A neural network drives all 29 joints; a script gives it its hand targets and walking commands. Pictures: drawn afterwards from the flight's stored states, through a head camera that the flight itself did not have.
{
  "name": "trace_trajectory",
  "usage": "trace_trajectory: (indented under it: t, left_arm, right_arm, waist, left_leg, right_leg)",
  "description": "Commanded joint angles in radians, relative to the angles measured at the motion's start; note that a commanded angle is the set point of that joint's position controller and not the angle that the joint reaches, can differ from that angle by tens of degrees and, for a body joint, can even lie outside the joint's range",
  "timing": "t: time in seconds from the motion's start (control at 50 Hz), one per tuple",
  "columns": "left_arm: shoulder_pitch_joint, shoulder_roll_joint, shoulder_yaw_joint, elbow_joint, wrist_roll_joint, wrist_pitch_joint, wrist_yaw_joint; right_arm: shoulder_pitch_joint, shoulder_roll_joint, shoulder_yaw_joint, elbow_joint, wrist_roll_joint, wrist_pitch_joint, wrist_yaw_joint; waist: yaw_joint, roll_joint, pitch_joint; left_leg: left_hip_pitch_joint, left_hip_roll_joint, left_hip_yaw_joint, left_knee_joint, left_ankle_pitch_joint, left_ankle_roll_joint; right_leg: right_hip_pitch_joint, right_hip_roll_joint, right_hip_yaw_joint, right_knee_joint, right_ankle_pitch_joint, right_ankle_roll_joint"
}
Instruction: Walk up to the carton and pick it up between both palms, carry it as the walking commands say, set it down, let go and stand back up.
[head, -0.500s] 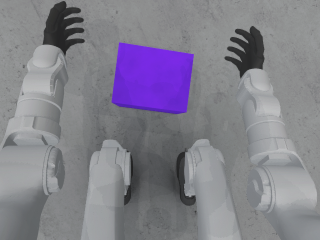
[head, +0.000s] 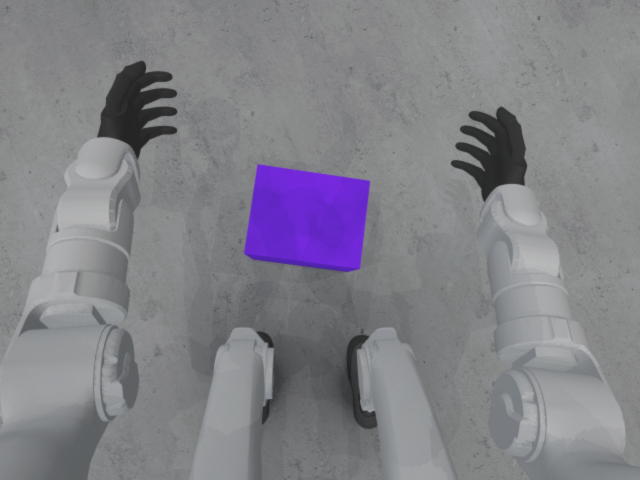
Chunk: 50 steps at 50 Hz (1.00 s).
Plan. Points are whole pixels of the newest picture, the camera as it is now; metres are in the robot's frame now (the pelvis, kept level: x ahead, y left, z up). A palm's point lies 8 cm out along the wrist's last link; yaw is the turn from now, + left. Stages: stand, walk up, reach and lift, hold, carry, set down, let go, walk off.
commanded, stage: set down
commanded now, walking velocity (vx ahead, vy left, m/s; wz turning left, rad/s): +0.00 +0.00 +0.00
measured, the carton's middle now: (306, 223) +0.47 +0.01 -0.50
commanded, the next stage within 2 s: let go in 0.30 s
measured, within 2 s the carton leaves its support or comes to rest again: neither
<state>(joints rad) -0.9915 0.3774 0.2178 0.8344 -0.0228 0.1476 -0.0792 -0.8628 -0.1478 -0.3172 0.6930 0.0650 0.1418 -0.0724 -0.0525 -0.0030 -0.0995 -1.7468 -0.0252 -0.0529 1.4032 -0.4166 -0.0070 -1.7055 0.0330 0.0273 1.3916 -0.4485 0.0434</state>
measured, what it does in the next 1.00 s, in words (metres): rises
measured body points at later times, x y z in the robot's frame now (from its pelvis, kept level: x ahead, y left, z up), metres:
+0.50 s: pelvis +0.03 +0.00 +0.09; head +0.29 +0.02 +0.45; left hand +0.47 +0.22 -0.03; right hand +0.44 -0.21 -0.03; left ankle +0.09 +0.12 -0.56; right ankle +0.08 -0.13 -0.56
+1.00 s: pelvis +0.10 -0.01 +0.18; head +0.18 +0.00 +0.62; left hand +0.31 +0.22 +0.08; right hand +0.29 -0.23 +0.09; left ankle +0.08 +0.12 -0.56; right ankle +0.08 -0.13 -0.56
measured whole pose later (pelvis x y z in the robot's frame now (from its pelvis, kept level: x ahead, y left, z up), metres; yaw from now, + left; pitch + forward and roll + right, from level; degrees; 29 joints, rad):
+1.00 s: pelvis +0.10 -0.01 +0.18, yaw +2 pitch +11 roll +0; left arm 0.08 0.20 0.09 0.53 0.01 0.00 -0.04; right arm 0.14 -0.18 -0.05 0.48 0.02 0.00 0.05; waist -0.04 -0.01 -0.02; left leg -0.47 -0.01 -0.06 0.55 -0.28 -0.01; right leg -0.44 0.02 0.05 0.55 -0.30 0.01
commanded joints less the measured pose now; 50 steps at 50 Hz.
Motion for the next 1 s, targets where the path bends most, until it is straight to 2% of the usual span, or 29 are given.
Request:
trace_trajectory:
  t: [0.0,0.12,0.24,0.34,0.42,0.5,0.58,0.72,0.86,0.98]
  left_arm:
    - [-0.198,0.113,0.022,-0.109,0.008,-0.025,-0.005]
    - [-0.154,0.08,0.03,-0.11,0.029,-0.043,-0.015]
    - [-0.125,0.038,0.05,-0.019,0.063,-0.074,-0.008]
    - [-0.049,0.024,0.076,-0.02,0.099,-0.082,0.007]
    - [0.052,0.011,0.062,-0.125,0.111,-0.073,0.032]
    - [0.286,-0.016,0.012,-0.324,0.114,-0.061,0.064]
    - [0.421,-0.018,-0.017,-0.427,0.083,-0.073,0.066]
    - [0.689,-0.067,-0.047,-0.366,0.039,-0.118,0.057]
    - [0.948,-0.087,-0.094,-0.349,0.022,-0.158,0.046]
    - [1.093,-0.084,-0.115,-0.415,0.032,-0.165,0.039]
  right_arm:
    - [-0.143,-0.098,-0.018,-0.105,-0.013,-0.025,0.006]
    - [-0.092,-0.073,-0.026,-0.103,-0.035,-0.046,0.016]
    - [-0.061,-0.045,-0.036,-0.037,-0.076,-0.08,0.02]
    - [0.008,-0.057,-0.029,-0.031,-0.108,-0.093,0.033]
    - [0.082,-0.087,0.011,-0.111,-0.107,-0.089,0.055]
    - [0.303,-0.122,0.069,-0.238,-0.115,-0.072,0.094]
    - [0.439,-0.141,0.119,-0.308,-0.079,-0.075,0.123]
    - [0.69,-0.106,0.19,-0.27,-0.051,-0.123,0.143]
    - [0.918,-0.122,0.224,-0.274,-0.048,-0.158,0.128]
    - [1.026,-0.118,0.256,-0.318,-0.043,-0.158,0.123]
  waist:
    - [0.001,0.094,-0.911]
    - [-0.001,0.091,-0.883]
    - [-0.006,0.08,-0.734]
    - [0.003,0.088,-0.787]
    - [0.007,0.094,-0.927]
    - [-0.01,0.078,-1.008]
    - [-0.009,0.049,-0.804]
    - [0.03,0.041,-0.459]
    - [0.013,0.0,-0.278]
    - [0.028,-0.002,-0.117]
  left_leg:
    - [0.746,-0.042,0.055,-0.193,0.298,-0.016]
    - [0.868,-0.038,0.039,-0.317,0.37,-0.016]
    - [0.86,-0.031,0.024,-0.393,0.384,-0.025]
    - [0.913,-0.031,0.024,-0.404,0.494,-0.039]
    - [1.036,-0.032,0.027,-0.421,0.586,-0.035]
    - [1.196,-0.035,0.024,-0.483,0.627,-0.027]
    - [1.193,-0.039,0.031,-0.577,0.481,-0.011]
    - [1.217,-0.029,0.032,-0.712,0.361,-0.013]
    - [1.369,-0.019,0.034,-0.822,0.389,-0.017]
    - [1.525,-0.023,0.034,-0.929,0.454,-0.006]
  right_leg:
    - [0.413,0.053,-0.1,-0.201,0.254,0.019]
    - [0.515,0.048,-0.087,-0.329,0.323,0.02]
    - [0.506,0.035,-0.093,-0.411,0.334,0.021]
    - [0.556,0.042,-0.105,-0.428,0.411,0.02]
    - [0.684,0.048,-0.106,-0.443,0.476,0.019]
    - [0.881,0.042,-0.079,-0.501,0.53,0.002]
    - [0.997,0.024,-0.043,-0.584,0.46,-0.013]
    - [1.122,0.015,-0.024,-0.712,0.385,-0.014]
    - [1.318,0.008,-0.012,-0.836,0.471,-0.005]
    - [1.439,0.004,-0.012,-0.937,0.525,-0.006]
